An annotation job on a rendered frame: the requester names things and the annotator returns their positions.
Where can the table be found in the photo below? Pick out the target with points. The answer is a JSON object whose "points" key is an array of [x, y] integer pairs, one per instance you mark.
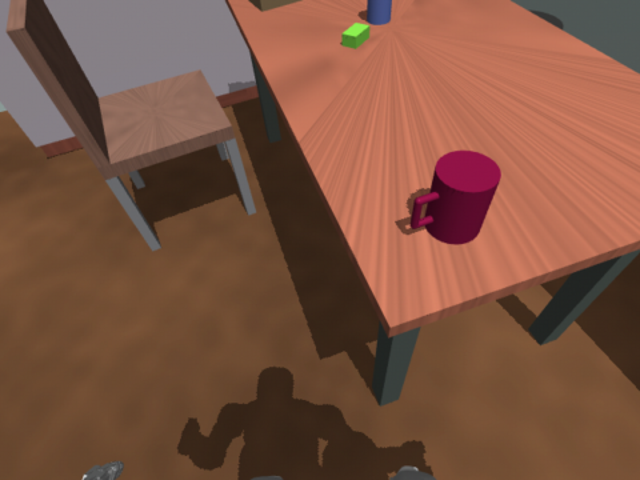
{"points": [[559, 118]]}

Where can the left robot hand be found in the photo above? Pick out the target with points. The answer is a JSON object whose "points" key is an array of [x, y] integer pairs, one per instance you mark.
{"points": [[109, 471]]}

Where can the chair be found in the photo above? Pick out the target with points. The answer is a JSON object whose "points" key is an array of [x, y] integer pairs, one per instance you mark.
{"points": [[129, 130]]}

